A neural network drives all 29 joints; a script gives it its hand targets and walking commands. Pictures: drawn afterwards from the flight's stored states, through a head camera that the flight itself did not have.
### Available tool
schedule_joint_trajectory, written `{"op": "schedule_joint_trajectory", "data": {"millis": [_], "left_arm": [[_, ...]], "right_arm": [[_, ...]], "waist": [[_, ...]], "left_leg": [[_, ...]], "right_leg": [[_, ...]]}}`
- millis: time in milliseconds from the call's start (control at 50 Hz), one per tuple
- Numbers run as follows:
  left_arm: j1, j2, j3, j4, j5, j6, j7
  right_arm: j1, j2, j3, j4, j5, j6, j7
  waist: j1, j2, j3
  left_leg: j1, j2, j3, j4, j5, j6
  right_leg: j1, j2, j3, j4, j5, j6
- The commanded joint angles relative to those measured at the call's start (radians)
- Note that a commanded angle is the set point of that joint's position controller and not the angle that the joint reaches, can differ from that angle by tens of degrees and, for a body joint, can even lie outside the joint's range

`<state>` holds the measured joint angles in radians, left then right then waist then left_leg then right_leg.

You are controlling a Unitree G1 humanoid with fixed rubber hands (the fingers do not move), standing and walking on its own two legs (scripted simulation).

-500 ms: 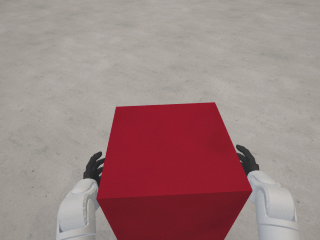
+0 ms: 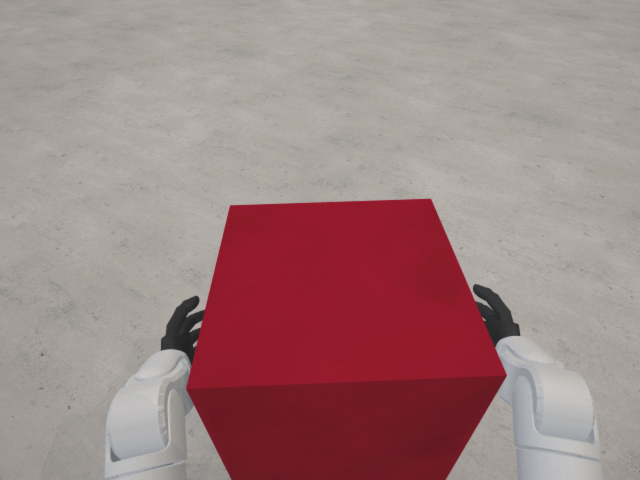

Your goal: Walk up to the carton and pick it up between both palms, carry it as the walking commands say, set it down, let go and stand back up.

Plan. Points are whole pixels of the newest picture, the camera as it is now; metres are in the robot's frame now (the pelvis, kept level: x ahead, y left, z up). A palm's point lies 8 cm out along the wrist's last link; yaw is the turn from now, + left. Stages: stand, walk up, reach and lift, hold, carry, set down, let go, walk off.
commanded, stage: carry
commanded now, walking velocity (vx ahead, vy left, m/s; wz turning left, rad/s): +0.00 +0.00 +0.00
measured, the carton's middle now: (336, 341) +0.31 +0.00 +0.00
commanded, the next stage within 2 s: none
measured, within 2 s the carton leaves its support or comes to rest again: neither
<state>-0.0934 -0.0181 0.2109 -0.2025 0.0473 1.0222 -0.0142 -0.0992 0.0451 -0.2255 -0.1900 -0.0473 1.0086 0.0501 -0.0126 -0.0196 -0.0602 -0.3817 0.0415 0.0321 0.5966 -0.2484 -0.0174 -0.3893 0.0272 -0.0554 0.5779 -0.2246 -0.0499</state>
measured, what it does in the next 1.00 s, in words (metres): stands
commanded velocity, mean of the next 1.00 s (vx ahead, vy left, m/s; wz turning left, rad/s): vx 0.00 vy -0.02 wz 0.00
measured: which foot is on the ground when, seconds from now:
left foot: down 0.00-1.00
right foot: down 0.00-1.00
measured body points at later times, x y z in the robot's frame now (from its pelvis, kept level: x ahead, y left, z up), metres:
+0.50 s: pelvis +0.02 +0.02 +0.00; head +0.00 +0.03 +0.45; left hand +0.29 +0.21 +0.04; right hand +0.28 -0.17 +0.05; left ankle +0.04 +0.13 -0.73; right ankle +0.05 -0.09 -0.73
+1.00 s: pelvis +0.01 +0.03 +0.00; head +0.00 +0.04 +0.45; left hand +0.28 +0.22 +0.05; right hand +0.28 -0.16 +0.05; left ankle +0.04 +0.13 -0.73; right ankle +0.05 -0.09 -0.73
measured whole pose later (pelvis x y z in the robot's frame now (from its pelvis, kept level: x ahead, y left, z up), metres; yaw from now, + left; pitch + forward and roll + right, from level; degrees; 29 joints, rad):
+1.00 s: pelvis +0.01 +0.03 +0.00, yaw +0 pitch +1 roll +0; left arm -0.06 -0.01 0.19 -0.19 0.03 0.99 -0.02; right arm -0.06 0.03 -0.21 -0.20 -0.04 0.99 0.05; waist 0.00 0.00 -0.08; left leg -0.35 0.01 0.06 0.62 -0.29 0.03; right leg -0.36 -0.01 -0.04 0.60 -0.26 0.00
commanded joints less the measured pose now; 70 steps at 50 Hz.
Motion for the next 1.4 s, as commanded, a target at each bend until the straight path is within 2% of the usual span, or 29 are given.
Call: {"op": "schedule_joint_trajectory", "data": {"millis": [0, 120, 220, 240, 260, 340, 360, 380, 400, 440, 500, 560, 580, 640, 700, 720, 760, 820, 840, 880, 900, 940, 1060, 1180, 1200, 1220, 1300, 1340, 1380], "left_arm": [[-0.531, -0.828, -0.81, -0.272, -0.301, -0.008, -0.18], [-0.46, -0.729, -0.71, -0.12, -0.219, 0.013, -0.183], [-0.589, -0.828, -0.807, -0.313, -0.305, 0.006, -0.192], [-0.536, -0.791, -0.703, -0.145, -0.231, -0.014, -0.191], [-0.543, -0.831, -0.822, -0.308, -0.316, -0.004, -0.196], [-0.545, -0.769, -0.757, -0.252, -0.244, -0.002, -0.176], [-0.574, -0.794, -0.788, -0.314, -0.273, -0.007, -0.184], [-0.479, -0.761, -0.673, -0.085, -0.186, -0.024, -0.186], [-0.49, -0.726, -0.669, -0.113, -0.172, -0.075, -0.183], [-0.518, -0.768, -0.772, -0.224, -0.221, -0.091, -0.182], [-0.585, -0.763, -0.687, -0.086, -0.194, -0.107, -0.184], [-0.584, -0.838, -0.825, -0.342, -0.318, -0.048, -0.176], [-0.531, -0.787, -0.742, -0.155, -0.242, -0.039, -0.174], [-0.566, -0.785, -0.8, -0.267, -0.278, -0.02, -0.167], [-0.49, -0.779, -0.794, -0.195, -0.256, -0.007, -0.177], [-0.435, -0.696, -0.603, 0.088, -0.108, -0.063, -0.178], [-0.546, -0.763, -0.748, -0.165, -0.213, -0.08, -0.176], [-0.501, -0.746, -0.673, -0.074, -0.17, -0.109, -0.181], [-0.575, -0.792, -0.776, -0.251, -0.254, -0.109, -0.174], [-0.511, -0.761, -0.685, -0.08, -0.178, -0.119, -0.176], [-0.516, -0.78, -0.745, -0.19, -0.236, -0.11, -0.171], [-0.577, -0.838, -0.865, -0.363, -0.336, -0.019, -0.172], [-0.406, -0.782, -0.838, -0.342, -0.345, 0.107, -0.176], [-0.529, -0.781, -0.835, -0.323, -0.346, 0.126, -0.195], [-0.529, -0.793, -0.819, -0.285, -0.333, 0.125, -0.197], [-0.582, -0.799, -0.82, -0.323, -0.354, 0.123, -0.189], [-0.542, -0.811, -0.814, -0.292, -0.335, 0.134, -0.167], [-0.557, -0.846, -0.861, -0.375, -0.337, 0.122, -0.151], [-0.564, -0.812, -0.857, -0.39, -0.316, 0.126, -0.148]], "right_arm": [[-0.569, 0.753, 0.807, -0.343, 0.312, 0.001, 0.158], [-0.478, 0.714, 0.72, -0.138, 0.229, 0.018, 0.151], [-0.558, 0.769, 0.791, -0.31, 0.284, 0.023, 0.151], [-0.558, 0.745, 0.706, -0.158, 0.238, 0.001, 0.154], [-0.603, 0.773, 0.843, -0.374, 0.318, 0.011, 0.152], [-0.483, 0.744, 0.745, -0.178, 0.261, 0.015, 0.16], [-0.572, 0.789, 0.798, -0.283, 0.292, 0.008, 0.158], [-0.492, 0.724, 0.673, -0.084, 0.212, -0.01, 0.155], [-0.463, 0.697, 0.678, -0.06, 0.179, -0.049, 0.152], [-0.562, 0.745, 0.775, -0.223, 0.254, -0.072, 0.163], [-0.557, 0.684, 0.652, -0.092, 0.178, -0.095, 0.162], [-0.619, 0.792, 0.829, -0.372, 0.328, -0.033, 0.156], [-0.554, 0.734, 0.746, -0.19, 0.251, -0.02, 0.157], [-0.419, 0.704, 0.722, -0.179, 0.23, 0.0, 0.154], [-0.492, 0.699, 0.742, -0.229, 0.237, -0.001, 0.154], [-0.439, 0.64, 0.581, 0.058, 0.111, -0.048, 0.154], [-0.566, 0.687, 0.699, -0.211, 0.21, -0.07, 0.159], [-0.509, 0.684, 0.661, -0.09, 0.166, -0.091, 0.161], [-0.571, 0.726, 0.741, -0.24, 0.249, -0.089, 0.165], [-0.551, 0.715, 0.673, -0.118, 0.195, -0.108, 0.16], [-0.563, 0.723, 0.746, -0.226, 0.24, -0.096, 0.152], [-0.61, 0.74, 0.851, -0.416, 0.335, -0.003, 0.149], [-0.402, 0.721, 0.823, -0.357, 0.311, 0.115, 0.138], [-0.462, 0.725, 0.838, -0.364, 0.309, 0.144, 0.155], [-0.542, 0.734, 0.854, -0.387, 0.328, 0.142, 0.161], [-0.569, 0.773, 0.86, -0.372, 0.359, 0.142, 0.165], [-0.581, 0.796, 0.877, -0.36, 0.394, 0.148, 0.174], [-0.574, 0.809, 0.865, -0.409, 0.4, 0.136, 0.189], [-0.492, 0.767, 0.818, -0.351, 0.383, 0.131, 0.194]], "waist": [[0.007, 0.06, -0.355], [0.007, 0.004, -0.366], [0.005, 0.055, -0.372], [0.011, 0.024, -0.391], [0.012, -0.032, -0.341], [0.009, 0.064, -0.398], [0.009, -0.037, -0.378], [0.004, 0.011, -0.397], [0.004, -0.004, -0.373], [0.013, 0.008, -0.353], [0.011, 0.097, -0.311], [0.01, 0.017, -0.314], [0.008, -0.029, -0.315], [0.015, 0.125, -0.336], [0.014, 0.057, -0.396], [0.01, 0.031, -0.386], [0.015, 0.064, -0.304], [0.011, 0.016, -0.288], [0.009, 0.023, -0.298], [0.012, 0.026, -0.338], [0.003, -0.029, -0.291], [0.009, 0.0, -0.268], [0.006, 0.222, -0.35], [0.003, 0.003, -0.283], [0.014, -0.142, -0.26], [0.015, -0.159, -0.268], [0.01, -0.085, -0.277], [-0.003, 0.031, -0.335], [-0.003, 0.561, -0.31]], "left_leg": [[0.133, 0.074, -0.066, -0.069, 0.045, 0.054], [0.135, 0.099, -0.083, -0.058, 0.165, 0.048], [0.115, 0.089, -0.094, -0.072, 0.139, 0.062], [0.127, 0.087, -0.082, -0.066, 0.179, 0.055], [0.096, 0.083, -0.094, -0.055, 0.137, 0.067], [0.179, 0.091, -0.101, -0.066, 0.111, 0.061], [0.142, 0.08, -0.076, -0.027, 0.134, 0.054], [0.127, 0.077, -0.08, -0.055, 0.138, 0.055], [0.136, 0.074, -0.083, -0.062, 0.173, 0.055], [0.159, 0.088, -0.089, -0.064, 0.196, 0.064], [0.107, 0.081, -0.095, -0.115, 0.054, 0.059], [0.13, 0.065, -0.075, -0.064, 0.081, 0.056], [0.162, 0.058, -0.066, -0.061, 0.07, 0.055], [0.125, 0.135, -0.156, -0.165, 0.088, 0.081], [0.175, 0.094, -0.088, -0.078, 0.227, 0.065], [0.149, 0.112, -0.117, -0.114, 0.24, 0.072], [0.146, 0.116, -0.118, -0.157, 0.181, 0.076], [0.068, 0.079, -0.107, -0.13, -0.003, 0.066], [0.127, 0.072, -0.075, -0.109, 0.093, 0.064], [0.149, 0.064, -0.061, -0.095, 0.072, 0.061], [0.149, 0.07, -0.079, -0.099, 0.065, 0.056], [0.119, 0.154, -0.172, -0.13, 0.102, 0.074], [0.213, 0.305, -0.267, -0.105, 0.403, 0.125], [-0.001, 0.112, -0.029, 0.075, 0.087, 0.02], [-0.097, 0.053, 0.02, 0.171, -0.127, 0.007], [-0.129, 0.029, 0.064, 0.247, -0.29, 0.0], [-0.031, 0.03, 0.086, 0.243, -0.193, 0.031], [0.112, 0.094, 0.022, -0.035, -0.003, 0.034], [0.246, 0.48, -0.539, -0.278, 0.123, 0.187]], "right_leg": [[0.114, -0.186, 0.175, -0.114, 0.136, -0.041], [0.143, -0.159, 0.124, -0.062, 0.241, -0.025], [0.16, -0.154, 0.115, -0.032, 0.178, -0.018], [0.167, -0.152, 0.126, -0.04, 0.229, -0.025], [0.148, -0.149, 0.125, -0.048, 0.247, -0.021], [0.126, -0.159, 0.149, -0.068, 0.143, -0.024], [0.151, -0.176, 0.152, -0.079, 0.237, -0.026], [0.181, -0.166, 0.139, -0.063, 0.241, -0.027], [0.179, -0.17, 0.129, -0.053, 0.27, -0.025], [0.144, -0.15, 0.113, -0.056, 0.198, -0.013], [0.122, -0.158, 0.128, -0.105, 0.076, -0.016], [0.118, -0.164, 0.149, -0.108, 0.153, -0.021], [0.071, -0.159, 0.149, -0.121, 0.094, -0.023], [0.136, -0.111, 0.085, -0.036, 0.063, -0.004], [0.168, -0.147, 0.105, -0.021, 0.22, -0.001], [0.177, -0.123, 0.086, -0.009, 0.157, 0.001], [0.108, -0.125, 0.083, -0.026, 0.073, 0.003], [0.152, -0.157, 0.114, -0.1, 0.045, -0.017], [0.116, -0.152, 0.113, -0.078, 0.132, -0.009], [0.123, -0.168, 0.136, -0.098, 0.135, -0.01], [0.104, -0.142, 0.1, -0.11, 0.105, -0.005], [0.067, -0.11, 0.082, -0.042, 0.058, 0.003], [-0.019, -0.071, 0.049, 0.034, -0.138, 0.045], [0.108, -0.201, 0.169, -0.051, 0.249, -0.035], [0.126, -0.255, 0.281, -0.155, 0.212, -0.054], [0.144, -0.275, 0.289, -0.182, 0.174, -0.104], [0.056, -0.251, 0.209, -0.18, 0.092, -0.106], [0.027, -0.172, 0.089, -0.02, 0.165, -0.055], [-0.274, -0.002, -0.022, 0.376, -0.3, 0.048]]}}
